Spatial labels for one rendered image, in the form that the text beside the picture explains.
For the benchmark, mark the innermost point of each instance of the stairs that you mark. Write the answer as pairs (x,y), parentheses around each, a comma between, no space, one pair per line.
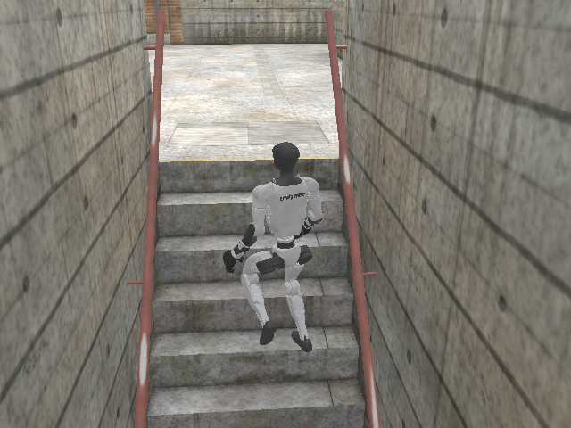
(208,367)

